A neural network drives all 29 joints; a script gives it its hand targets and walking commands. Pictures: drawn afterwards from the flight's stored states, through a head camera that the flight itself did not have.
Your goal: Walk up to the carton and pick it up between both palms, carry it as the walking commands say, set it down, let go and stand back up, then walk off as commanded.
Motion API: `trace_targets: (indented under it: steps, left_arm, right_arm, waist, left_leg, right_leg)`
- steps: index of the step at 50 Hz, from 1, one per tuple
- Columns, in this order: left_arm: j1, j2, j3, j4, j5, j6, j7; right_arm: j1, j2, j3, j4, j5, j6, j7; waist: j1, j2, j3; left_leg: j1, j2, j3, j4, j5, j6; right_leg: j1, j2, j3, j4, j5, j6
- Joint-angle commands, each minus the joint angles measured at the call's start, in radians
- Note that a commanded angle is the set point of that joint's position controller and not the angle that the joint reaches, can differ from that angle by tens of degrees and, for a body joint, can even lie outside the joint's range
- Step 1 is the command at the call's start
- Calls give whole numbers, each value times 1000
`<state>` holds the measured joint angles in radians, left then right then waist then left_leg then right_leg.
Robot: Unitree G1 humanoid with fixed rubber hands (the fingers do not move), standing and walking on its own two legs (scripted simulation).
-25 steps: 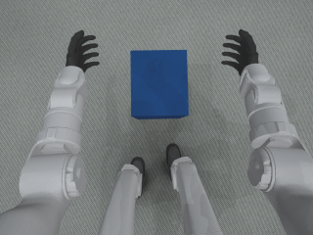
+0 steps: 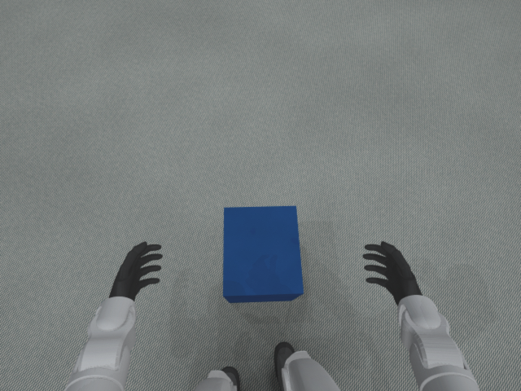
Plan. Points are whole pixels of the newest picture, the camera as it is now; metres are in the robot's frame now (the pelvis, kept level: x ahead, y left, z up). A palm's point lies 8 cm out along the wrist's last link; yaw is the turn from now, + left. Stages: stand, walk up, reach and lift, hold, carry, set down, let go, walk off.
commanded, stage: let go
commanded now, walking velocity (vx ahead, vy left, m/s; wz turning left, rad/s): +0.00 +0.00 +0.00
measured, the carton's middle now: (260, 257) +0.43 -0.03 -0.60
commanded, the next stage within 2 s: stand in 0.72 s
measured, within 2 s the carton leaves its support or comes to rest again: neither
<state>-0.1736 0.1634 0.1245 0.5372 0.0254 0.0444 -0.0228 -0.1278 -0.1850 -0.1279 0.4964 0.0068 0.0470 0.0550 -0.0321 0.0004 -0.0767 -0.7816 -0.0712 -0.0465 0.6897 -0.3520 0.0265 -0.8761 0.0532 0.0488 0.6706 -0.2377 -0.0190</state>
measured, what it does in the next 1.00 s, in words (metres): stands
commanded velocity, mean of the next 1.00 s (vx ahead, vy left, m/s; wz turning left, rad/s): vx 0.00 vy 0.00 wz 0.00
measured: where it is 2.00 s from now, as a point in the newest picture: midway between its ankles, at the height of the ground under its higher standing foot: outside the picture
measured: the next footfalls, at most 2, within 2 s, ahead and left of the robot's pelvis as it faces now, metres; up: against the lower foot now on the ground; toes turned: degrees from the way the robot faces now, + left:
none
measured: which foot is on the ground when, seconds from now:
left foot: down 0.00-1.00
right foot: down 0.00-1.00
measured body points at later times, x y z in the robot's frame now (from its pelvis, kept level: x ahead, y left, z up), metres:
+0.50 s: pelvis +0.00 +0.02 +0.03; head +0.03 +0.02 +0.48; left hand +0.17 +0.25 -0.05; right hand +0.17 -0.21 -0.05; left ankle -0.04 +0.10 -0.71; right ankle +0.02 -0.10 -0.71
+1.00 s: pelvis +0.01 +0.01 +0.03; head -0.02 +0.01 +0.48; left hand +0.12 +0.30 -0.07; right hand +0.14 -0.28 -0.07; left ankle -0.04 +0.10 -0.71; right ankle +0.02 -0.10 -0.71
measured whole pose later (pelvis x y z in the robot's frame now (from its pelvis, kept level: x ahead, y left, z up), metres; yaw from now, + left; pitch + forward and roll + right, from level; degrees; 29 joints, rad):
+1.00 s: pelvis +0.01 +0.01 +0.03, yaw +1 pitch -1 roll +0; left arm 0.26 0.30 0.04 0.80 0.05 0.01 0.01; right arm 0.27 -0.32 -0.07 0.71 -0.04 0.02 -0.01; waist 0.00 0.02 -0.08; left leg -0.13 -0.08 -0.08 0.50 -0.34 0.05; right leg -0.22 0.04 0.03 0.51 -0.26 -0.01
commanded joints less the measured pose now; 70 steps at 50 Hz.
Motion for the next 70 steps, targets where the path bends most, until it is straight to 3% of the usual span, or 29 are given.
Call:
trace_targets:
  steps: [1,7,8,9,13,14,17,19,23,29,30,31,35,36,37,38,40,42,44,46,47,48,53,54,56,58,61,69,70]
  left_arm:
    - [108,111,32,-108,10,-54,2]
    - [211,122,-6,-147,2,-76,-2]
    - [268,104,-16,-162,4,-81,-5]
    - [249,115,-19,-176,-10,-80,-9]
    - [338,128,-37,-226,-20,-62,-14]
    - [351,121,-49,-228,-33,-55,-19]
    - [316,134,-58,-253,-32,-25,-29]
    - [324,135,-63,-255,-39,-2,-34]
    - [318,131,-78,-246,-29,27,-38]
    - [337,121,-66,-220,-7,50,-34]
    - [347,132,-53,-218,14,52,-32]
    - [341,130,-55,-223,9,49,-31]
    - [327,145,-65,-242,-8,39,-20]
    - [347,141,-61,-219,-10,47,-14]
    - [373,248,-27,-45,16,10,23]
    - [407,263,-29,-17,19,-8,38]
    - [366,251,-36,14,25,-33,38]
    - [359,246,-42,51,22,-49,33]
    - [322,266,-38,82,26,-58,32]
    - [327,278,-40,114,21,-61,32]
    - [349,285,-34,140,22,-67,36]
    - [331,288,-40,154,23,-73,36]
    - [359,326,-40,213,19,-84,37]
    - [351,328,-43,228,14,-85,38]
    - [354,335,-44,241,17,-84,40]
    - [359,342,-45,267,17,-86,41]
    - [362,349,-51,298,11,-89,42]
    - [326,368,-55,352,13,-86,43]
    - [340,365,-59,366,10,-84,43]
  right_arm:
    - [124,-67,3,-114,2,-59,-5]
    - [213,-94,19,-165,-8,-80,-7]
    - [269,-87,26,-172,-11,-80,-5]
    - [262,-100,31,-177,-4,-77,-4]
    - [324,-117,30,-203,5,-57,4]
    - [317,-133,20,-215,2,-52,8]
    - [276,-134,39,-233,11,-21,14]
    - [324,-130,53,-205,10,9,19]
    - [308,-132,46,-206,1,41,18]
    - [305,-132,39,-202,-18,69,14]
    - [317,-131,28,-195,-25,75,14]
    - [303,-139,29,-207,-30,82,9]
    - [293,-144,32,-228,-33,119,-11]
    - [290,-153,42,-222,-31,129,-15]
    - [300,-249,7,-63,-19,58,-51]
    - [313,-257,6,-47,-26,24,-63]
    - [337,-252,10,-7,-39,-14,-69]
    - [295,-250,15,21,-48,-32,-68]
    - [313,-242,20,50,-45,-41,-67]
    - [305,-273,21,78,-47,-54,-70]
    - [296,-271,22,94,-45,-60,-71]
    - [298,-271,23,99,-42,-66,-70]
    - [333,-299,31,165,-45,-77,-72]
    - [315,-304,34,179,-44,-80,-72]
    - [337,-312,37,198,-42,-80,-76]
    - [344,-324,41,218,-39,-80,-80]
    - [349,-325,48,251,-38,-79,-81]
    - [319,-340,65,307,-33,-82,-81]
    - [316,-352,64,319,-36,-83,-83]
  waist:
    - [2,-16,-509]
    - [6,12,-256]
    - [22,25,-266]
    - [6,19,-205]
    - [36,70,-90]
    - [24,53,-94]
    - [31,30,9]
    - [11,17,28]
    - [13,44,104]
    - [21,9,117]
    - [34,37,123]
    - [31,5,127]
    - [46,33,80]
    - [65,22,91]
    - [47,17,-70]
    - [44,6,-97]
    - [24,25,-21]
    - [40,72,23]
    - [27,9,47]
    - [36,48,48]
    - [46,1,29]
    - [30,-9,46]
    - [37,-15,42]
    - [42,20,36]
    - [35,-36,24]
    - [36,12,32]
    - [34,4,47]
    - [43,-20,60]
    - [47,3,68]
  left_leg:
    - [194,25,-13,-110,451,-47]
    - [357,53,-26,-209,442,-48]
    - [395,58,-23,-224,463,-54]
    - [395,58,-22,-233,443,-46]
    - [469,82,-35,-288,467,-59]
    - [472,83,-36,-286,470,-63]
    - [452,87,-31,-318,308,-49]
    - [442,85,-27,-326,247,-41]
    - [410,98,-23,-370,148,-23]
    - [440,90,-24,-352,207,-19]
    - [439,88,-14,-357,205,-25]
    - [442,92,-22,-350,218,-19]
    - [509,89,-6,-303,306,-28]
    - [514,98,-13,-299,303,-27]
    - [547,94,-48,-236,310,-58]
    - [595,97,-51,-230,249,-49]
    - [580,120,-96,-252,283,-40]
    - [532,118,-113,-273,234,-25]
    - [511,123,-130,-291,173,-17]
    - [519,130,-146,-314,153,-15]
    - [529,131,-141,-311,138,-12]
    - [534,136,-149,-309,184,-13]
    - [565,127,-136,-299,245,-5]
    - [568,126,-134,-304,226,-2]
    - [594,128,-130,-304,269,-7]
    - [598,135,-136,-313,279,-4]
    - [597,143,-136,-323,306,-4]
    - [577,135,-130,-346,247,-7]
    - [580,137,-129,-348,227,-3]
  right_leg:
    - [771,-55,41,0,638,39]
    - [790,-41,16,-122,476,31]
    - [828,-35,6,-138,454,27]
    - [821,-35,6,-149,439,27]
    - [857,-18,-11,-194,335,15]
    - [875,-15,-11,-199,327,14]
    - [888,-19,-27,-207,223,18]
    - [912,-24,-29,-208,202,20]
    - [956,-13,-56,-190,157,31]
    - [973,-20,-55,-199,171,27]
    - [986,-17,-55,-203,167,28]
    - [975,-15,-51,-199,167,27]
    - [926,-13,-46,-195,177,17]
    - [906,-16,-51,-193,156,18]
    - [794,-89,5,-175,214,14]
    - [782,-104,32,-187,181,6]
    - [704,-101,28,-169,187,5]
    - [682,-98,30,-185,140,4]
    - [673,-109,53,-210,115,2]
    - [670,-110,68,-218,87,0]
    - [696,-117,74,-236,96,-3]
    - [687,-117,74,-236,124,-8]
    - [700,-135,93,-252,177,-21]
    - [714,-138,102,-263,175,-18]
    - [712,-137,95,-264,197,-16]
    - [717,-139,104,-259,211,-22]
    - [726,-138,100,-267,234,-22]
    - [746,-139,99,-285,206,-16]
    - [745,-146,109,-295,197,-16]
